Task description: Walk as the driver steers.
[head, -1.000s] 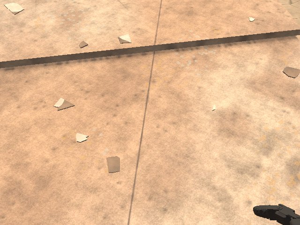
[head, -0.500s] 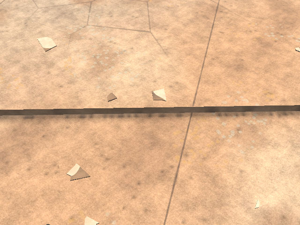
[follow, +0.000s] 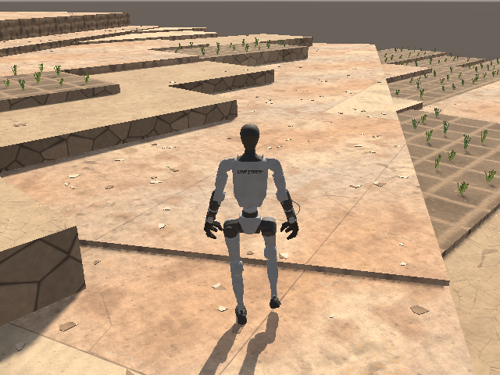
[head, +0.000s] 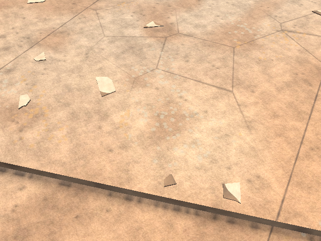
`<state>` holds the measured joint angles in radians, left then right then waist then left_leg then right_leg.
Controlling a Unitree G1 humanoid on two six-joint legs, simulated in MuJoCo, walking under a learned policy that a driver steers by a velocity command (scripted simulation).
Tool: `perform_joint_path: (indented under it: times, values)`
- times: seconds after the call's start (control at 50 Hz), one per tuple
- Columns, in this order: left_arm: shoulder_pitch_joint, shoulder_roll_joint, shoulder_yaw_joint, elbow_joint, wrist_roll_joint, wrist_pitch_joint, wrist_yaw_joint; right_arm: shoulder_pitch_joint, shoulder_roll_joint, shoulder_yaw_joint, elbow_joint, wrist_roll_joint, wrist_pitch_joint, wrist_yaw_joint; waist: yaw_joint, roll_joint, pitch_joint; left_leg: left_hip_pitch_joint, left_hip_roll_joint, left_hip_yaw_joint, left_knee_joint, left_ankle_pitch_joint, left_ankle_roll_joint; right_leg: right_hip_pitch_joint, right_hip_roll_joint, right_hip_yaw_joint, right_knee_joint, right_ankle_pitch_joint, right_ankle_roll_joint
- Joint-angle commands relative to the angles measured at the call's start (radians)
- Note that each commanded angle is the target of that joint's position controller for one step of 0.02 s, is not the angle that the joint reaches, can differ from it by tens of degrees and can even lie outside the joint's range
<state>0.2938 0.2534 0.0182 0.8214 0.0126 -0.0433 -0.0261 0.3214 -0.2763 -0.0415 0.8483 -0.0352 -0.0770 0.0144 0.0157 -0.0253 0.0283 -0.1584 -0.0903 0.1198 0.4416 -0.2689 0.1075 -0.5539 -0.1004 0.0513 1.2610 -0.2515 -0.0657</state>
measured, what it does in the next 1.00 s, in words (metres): climbs, turning right: right foot, then left foot 0.05 m higher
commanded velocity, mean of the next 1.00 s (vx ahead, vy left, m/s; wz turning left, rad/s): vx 0.81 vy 0.00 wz -0.37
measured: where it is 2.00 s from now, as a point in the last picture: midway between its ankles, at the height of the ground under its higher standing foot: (214, 147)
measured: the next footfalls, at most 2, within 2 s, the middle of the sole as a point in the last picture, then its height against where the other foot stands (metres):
right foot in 0.26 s outside the picture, level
left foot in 0.66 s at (190, 153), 0.05 m higher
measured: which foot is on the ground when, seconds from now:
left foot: down 0.00-0.26, up 0.28-0.64, down 0.66-1.00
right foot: up 0.00-0.24, down 0.26-0.68, up 0.70-1.00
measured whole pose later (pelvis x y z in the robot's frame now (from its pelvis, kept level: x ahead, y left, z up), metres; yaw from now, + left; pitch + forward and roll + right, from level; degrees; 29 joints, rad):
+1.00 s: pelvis +0.85 -0.20 +0.05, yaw -21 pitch +2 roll +2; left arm -0.09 0.25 -0.02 0.57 0.01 -0.09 -0.01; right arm 0.44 -0.30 -0.07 0.79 0.04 -0.05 -0.03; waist -0.12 -0.03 0.05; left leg -0.20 -0.09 -0.12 0.42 -0.25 0.02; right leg -0.57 0.02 0.15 0.57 -0.03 0.03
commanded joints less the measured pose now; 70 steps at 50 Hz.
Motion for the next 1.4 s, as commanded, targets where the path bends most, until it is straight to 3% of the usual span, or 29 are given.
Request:
perform_joint_path:
  times: [0.02, 0.08, 0.16, 0.22, 0.24, 0.26, 0.28, 0.3, 0.34, 0.36, 0.44, 0.58, 0.62, 0.66, 0.68, 0.7, 0.74, 0.76, 0.8, 0.86, 0.94, 1.02, 1.04, 1.06, 1.08, 1.12, 1.18, 1.28, 1.4]
  values:
    - [-0.021, 0.055, 0.018, -0.049, 0.003, 0.025, -0.021, 0.000, -0.083, -0.022, -0.034, 0.018, -0.054, 0.006, 0.005, 0.073, 0.095, -0.038, 0.275, -0.145, -0.352, 0.258, 0.016, -0.134, -0.055, 0.003, -0.091, 0.121, 0.003]
    - [-0.139, 0.049, 0.013, -0.073, -0.016, 0.013, -0.032, -0.020, -0.053, -0.011, -0.024, 0.015, -0.064, 0.004, -0.008, 0.052, 0.094, -0.002, 0.163, 0.066, -0.371, 0.507, -0.046, -0.114, 0.012, -0.106, -0.286, 0.322, -0.017]
    - [-0.226, 0.052, 0.003, -0.112, 0.000, 0.000, -0.053, 0.045, -0.124, -0.015, -0.005, 0.031, -0.072, -0.028, -0.001, 0.060, 0.075, 0.147, 0.230, 0.138, -0.322, 1.028, -0.089, 0.027, 0.098, -0.239, -0.569, 0.458, -0.073]
    - [0.119, 0.153, 0.041, -0.024, -0.003, 0.015, -0.037, -0.033, -0.221, -0.041, -0.041, 0.004, -0.022, -0.068, 0.197, 0.154, -0.129, 0.220, 0.288, 0.127, 0.136, 1.506, -0.105, 0.360, 0.209, -0.252, -0.523, 0.257, -0.122]
    - [0.338, 0.204, 0.070, 0.039, 0.001, 0.020, -0.023, -0.105, -0.236, -0.048, -0.066, -0.003, -0.003, -0.068, 0.304, 0.138, -0.201, 0.118, 0.296, 0.098, 0.444, 1.429, -0.092, 0.570, 0.201, -0.187, -0.553, 0.176, -0.168]
    - [0.412, 0.240, 0.098, 0.064, -0.011, 0.024, -0.001, -0.140, -0.203, -0.046, -0.059, -0.002, 0.006, -0.047, 0.335, 0.020, -0.175, -0.041, 0.164, 0.114, 0.880, 0.751, -0.087, 0.690, 0.157, -0.091, -0.662, 0.142, -0.222]
    - [0.308, 0.288, 0.109, 0.068, -0.016, 0.034, 0.010, -0.158, -0.018, 0.007, -0.119, -0.028, -0.018, -0.028, 0.179, -0.242, -0.058, -0.463, -0.002, 0.033, 1.261, -0.219, -0.106, 0.762, 0.069, 0.126, -0.553, 0.399, -0.268]
    - [0.224, 0.355, 0.120, 0.015, 0.006, 0.039, 0.014, -0.038, -0.017, 0.025, -0.222, 0.005, -0.040, -0.019, 0.069, -0.270, -0.292, -0.698, 0.003, -0.187, 1.356, -0.248, -0.118, 0.956, -0.109, 0.634, -0.817, 0.053, -0.469]
    - [0.130, 0.206, 0.097, -0.015, 0.012, 0.037, 0.024, -0.131, -0.112, 0.023, -0.210, -0.011, -0.068, -0.013, 0.036, 0.093, -0.066, -0.711, 0.117, -0.232, 1.119, -0.074, -0.096, 0.670, -0.128, 0.723, -1.072, -0.297, -0.360]
    - [0.108, 0.189, 0.089, -0.005, 0.005, 0.027, 0.024, -0.161, -0.100, 0.027, -0.214, -0.031, -0.056, -0.016, -0.004, 0.138, 0.003, -0.657, 0.145, -0.220, 1.060, -0.076, -0.109, 0.519, -0.078, 0.629, -1.071, -0.191, -0.323]
    - [0.101, 0.190, 0.078, -0.018, -0.012, -0.032, 0.029, -0.231, -0.051, 0.054, -0.273, -0.049, 0.018, -0.006, -0.050, 0.122, 0.075, -0.575, 0.226, -0.153, 0.861, -0.046, -0.173, 0.193, 0.058, 0.403, -1.110, 0.035, -0.293]
    - [0.186, 0.181, 0.077, -0.009, -0.018, -0.049, 0.023, -0.422, 0.015, 0.086, -0.366, -0.007, 0.018, 0.007, 0.052, 0.000, 0.005, -0.348, 0.131, -0.002, 0.394, 0.248, -0.081, 0.352, 0.073, 0.214, -1.150, 0.799, -0.190]
    - [0.179, 0.233, 0.087, -0.003, -0.012, -0.056, 0.028, -0.289, -0.054, 0.054, -0.328, -0.002, 0.013, -0.006, -0.013, -0.069, -0.122, -0.210, 0.044, 0.007, 0.344, 0.118, -0.051, 0.514, 0.041, 0.189, -0.950, 1.225, -0.154]
    - [0.100, 0.243, 0.094, -0.006, 0.007, -0.059, 0.030, 0.093, -0.135, 0.005, -0.225, 0.006, 0.000, -0.034, -0.225, -0.065, -0.272, 0.100, 0.058, -0.062, 0.186, 0.140, -0.021, 0.510, 0.046, 0.172, -0.481, 1.211, -0.083]
    - [0.092, 0.154, 0.076, -0.043, -0.003, -0.069, 0.032, 0.244, -0.225, -0.025, -0.177, -0.013, -0.011, -0.044, -0.243, 0.080, -0.372, 0.299, 0.251, -0.323, 0.113, 0.029, 0.039, 0.344, 0.149, 0.105, -0.113, 0.769, -0.038]
    - [0.221, 0.061, 0.054, -0.077, -0.035, -0.073, 0.018, 0.194, -0.305, -0.047, -0.142, -0.018, -0.002, -0.030, -0.101, 0.472, -0.446, 0.430, 0.481, -0.909, -0.053, 0.515, 0.220, 0.071, 0.352, 0.063, 0.211, -0.116, 0.029]
    - [0.107, 0.092, 0.042, -0.074, 0.014, -0.063, 0.026, 0.031, -0.132, -0.027, -0.160, 0.013, -0.010, -0.008, -0.071, 0.135, -0.259, 0.286, 0.423, -0.750, 0.016, 0.620, 0.249, -0.109, 0.223, 0.102, 0.331, -0.117, 0.021]
    - [-0.023, 0.082, 0.023, -0.125, -0.016, -0.056, 0.009, 0.022, -0.064, -0.013, -0.161, 0.056, -0.029, -0.005, -0.100, 0.100, -0.177, 0.236, 0.365, -0.659, -0.044, 0.555, 0.205, -0.182, 0.176, 0.071, 0.393, -0.239, 0.037]
    - [-0.114, 0.091, 0.019, -0.191, -0.010, -0.050, -0.005, -0.028, -0.048, -0.005, -0.142, 0.061, -0.044, -0.009, -0.026, 0.030, -0.082, 0.059, 0.301, -0.547, -0.115, 0.504, 0.159, -0.177, 0.095, 0.067, 0.249, -0.194, 0.018]
    - [-0.150, 0.065, -0.004, -0.251, -0.001, -0.054, 0.003, -0.078, -0.091, -0.016, -0.149, 0.060, -0.034, -0.020, 0.038, 0.004, -0.015, -0.142, 0.224, -0.417, -0.180, 0.667, 0.145, -0.076, 0.072, 0.016, -0.186, -0.128, 0.056]
    - [-0.219, 0.088, -0.003, -0.247, 0.000, -0.051, 0.020, -0.025, -0.238, -0.078, -0.152, 0.074, -0.005, -0.046, 0.011, 0.110, -0.132, -0.204, 0.159, -0.355, -0.133, 0.564, 0.074, 0.265, 0.177, 0.013, -0.655, 0.249, 0.111]
    - [-0.220, 0.135, 0.032, -0.239, 0.001, -0.032, 0.036, -0.026, -0.160, -0.079, -0.186, 0.082, 0.036, -0.063, 0.032, 0.118, -0.124, -0.190, 0.106, -0.437, 0.066, 0.307, -0.030, 0.379, 0.137, 0.066, -0.838, 0.380, 0.091]
    - [-0.175, 0.149, 0.041, -0.233, 0.014, -0.034, 0.041, -0.017, -0.109, -0.067, -0.202, 0.073, 0.043, -0.060, 0.042, 0.075, -0.161, -0.243, 0.051, -0.406, 0.219, 0.188, -0.065, 0.484, 0.057, 0.095, -0.855, 0.489, 0.052]
    - [-0.089, 0.187, 0.047, -0.230, 0.027, -0.027, 0.053, 0.021, -0.030, -0.043, -0.228, 0.046, 0.047, -0.057, 0.046, -0.118, -0.256, -0.419, -0.030, -0.288, 0.515, -0.301, -0.118, 0.698, -0.189, 0.285, -0.792, 0.902, -0.043]
    - [-0.111, 0.166, 0.038, -0.239, 0.039, -0.009, 0.044, 0.239, -0.052, -0.033, -0.225, 0.064, 0.046, -0.043, -0.053, -0.304, -0.449, -0.476, 0.003, -0.266, 0.737, -0.495, -0.142, 0.798, -0.426, 0.541, -0.789, 0.939, -0.218]
    - [-0.207, 0.089, 0.036, -0.258, 0.006, 0.012, 0.048, 0.142, -0.171, -0.071, -0.202, 0.073, 0.084, -0.051, -0.027, -0.147, -0.273, -0.580, 0.110, -0.202, 0.888, -0.323, -0.196, 0.632, -0.296, 0.412, -0.874, 0.439, -0.206]
    - [-0.294, 0.109, 0.045, -0.241, 0.019, 0.025, 0.059, 0.050, -0.156, -0.082, -0.235, 0.060, 0.126, -0.067, -0.058, -0.099, -0.127, -0.503, 0.161, -0.173, 0.860, -0.185, -0.213, 0.357, -0.183, 0.190, -0.954, 0.318, -0.159]
    - [-0.278, 0.139, 0.072, -0.194, 0.008, 0.024, 0.073, -0.043, -0.078, -0.055, -0.282, 0.055, 0.121, -0.042, -0.039, -0.097, -0.171, -0.360, 0.189, -0.135, 0.569, -0.071, -0.182, 0.345, -0.187, 0.021, -0.963, 0.421, -0.175]
    - [-0.239, 0.172, 0.087, -0.146, -0.048, 0.028, 0.050, -0.025, -0.104, -0.060, -0.272, 0.043, 0.122, -0.004, -0.069, -0.100, -0.169, -0.068, 0.096, -0.065, 0.093, 0.110, -0.088, 0.315, -0.175, -0.054, -0.833, 0.313, -0.094]
Keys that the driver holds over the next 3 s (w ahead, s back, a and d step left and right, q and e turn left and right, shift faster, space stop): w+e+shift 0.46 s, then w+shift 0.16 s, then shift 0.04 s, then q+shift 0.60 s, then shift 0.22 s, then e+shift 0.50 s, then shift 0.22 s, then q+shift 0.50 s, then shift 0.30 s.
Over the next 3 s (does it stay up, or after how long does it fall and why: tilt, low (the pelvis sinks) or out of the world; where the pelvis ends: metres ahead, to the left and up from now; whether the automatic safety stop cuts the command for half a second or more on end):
stays up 0.94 -0.27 0.06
